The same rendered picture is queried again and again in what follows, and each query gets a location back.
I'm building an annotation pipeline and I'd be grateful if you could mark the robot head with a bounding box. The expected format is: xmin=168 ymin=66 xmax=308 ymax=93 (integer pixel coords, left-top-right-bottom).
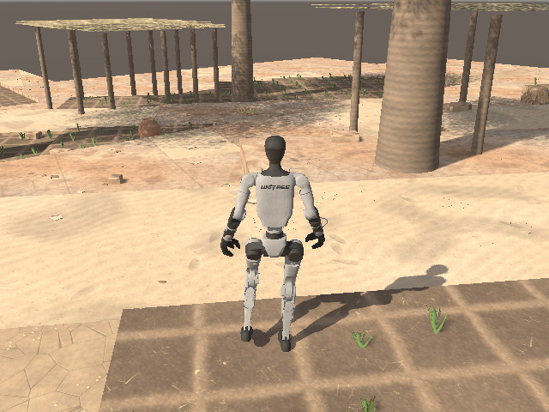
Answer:
xmin=261 ymin=136 xmax=290 ymax=177

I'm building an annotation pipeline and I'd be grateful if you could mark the robot right forearm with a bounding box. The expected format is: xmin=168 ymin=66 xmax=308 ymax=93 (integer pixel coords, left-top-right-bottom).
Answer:
xmin=308 ymin=207 xmax=323 ymax=237

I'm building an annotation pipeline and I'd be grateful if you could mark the robot right hand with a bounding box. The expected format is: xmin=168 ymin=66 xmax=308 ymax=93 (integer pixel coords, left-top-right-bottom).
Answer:
xmin=305 ymin=233 xmax=325 ymax=249

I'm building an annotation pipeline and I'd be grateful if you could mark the robot left forearm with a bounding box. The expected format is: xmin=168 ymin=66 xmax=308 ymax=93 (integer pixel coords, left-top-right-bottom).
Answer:
xmin=222 ymin=207 xmax=241 ymax=241

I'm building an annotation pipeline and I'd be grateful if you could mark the robot left hand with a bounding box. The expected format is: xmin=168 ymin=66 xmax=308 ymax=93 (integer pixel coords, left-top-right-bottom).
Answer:
xmin=220 ymin=237 xmax=240 ymax=257

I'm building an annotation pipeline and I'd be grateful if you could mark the robot right upper arm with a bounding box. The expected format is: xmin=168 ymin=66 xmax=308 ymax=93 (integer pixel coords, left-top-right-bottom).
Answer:
xmin=293 ymin=173 xmax=317 ymax=220

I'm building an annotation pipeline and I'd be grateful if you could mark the robot left upper arm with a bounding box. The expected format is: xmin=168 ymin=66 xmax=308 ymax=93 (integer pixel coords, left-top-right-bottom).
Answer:
xmin=232 ymin=173 xmax=257 ymax=221

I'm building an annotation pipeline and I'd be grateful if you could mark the humanoid robot torso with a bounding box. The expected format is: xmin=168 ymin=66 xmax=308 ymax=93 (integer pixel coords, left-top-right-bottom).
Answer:
xmin=255 ymin=168 xmax=295 ymax=258

